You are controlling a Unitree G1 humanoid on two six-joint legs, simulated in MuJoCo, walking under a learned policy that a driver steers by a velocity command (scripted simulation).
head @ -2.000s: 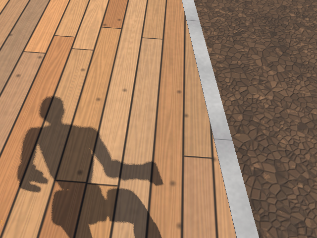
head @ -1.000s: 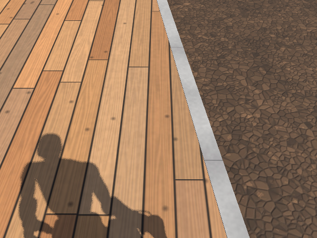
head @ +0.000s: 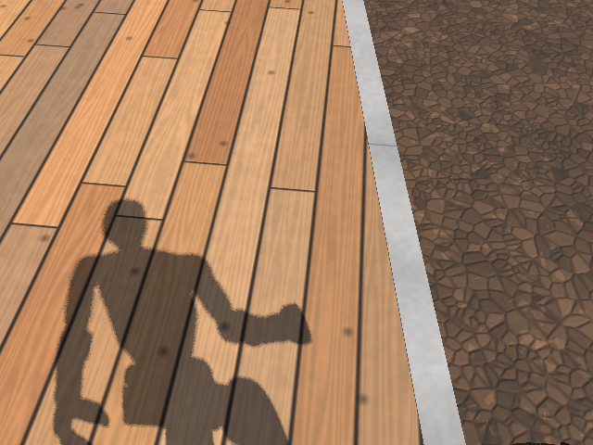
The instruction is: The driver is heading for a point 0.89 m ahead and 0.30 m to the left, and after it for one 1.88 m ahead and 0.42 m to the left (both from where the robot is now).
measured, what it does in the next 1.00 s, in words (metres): walks ahead: left foot, then right foot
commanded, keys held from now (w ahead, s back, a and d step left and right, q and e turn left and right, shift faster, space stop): w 0.38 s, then no key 0.18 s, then q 0.44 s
